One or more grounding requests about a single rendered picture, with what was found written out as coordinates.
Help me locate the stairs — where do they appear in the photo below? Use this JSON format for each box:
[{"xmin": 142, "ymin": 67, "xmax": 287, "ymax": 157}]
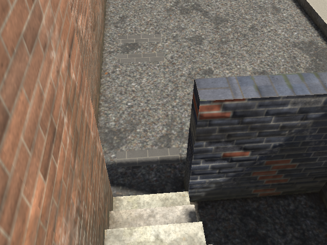
[{"xmin": 104, "ymin": 191, "xmax": 212, "ymax": 245}]

